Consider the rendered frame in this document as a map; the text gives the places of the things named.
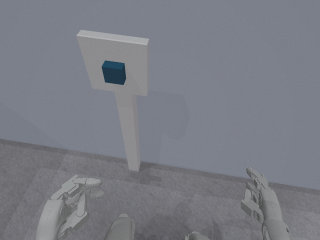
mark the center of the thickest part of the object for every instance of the button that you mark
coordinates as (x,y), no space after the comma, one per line
(114,72)

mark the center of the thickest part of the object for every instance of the right robot hand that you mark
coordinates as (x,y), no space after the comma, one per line
(265,205)

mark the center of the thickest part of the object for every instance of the left robot hand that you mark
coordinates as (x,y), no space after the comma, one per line
(56,211)

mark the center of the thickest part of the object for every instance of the robot left thigh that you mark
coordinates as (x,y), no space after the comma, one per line
(122,228)

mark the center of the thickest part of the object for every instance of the right robot forearm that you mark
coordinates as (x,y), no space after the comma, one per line
(273,229)

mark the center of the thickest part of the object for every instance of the panel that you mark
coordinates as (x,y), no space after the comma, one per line
(98,47)

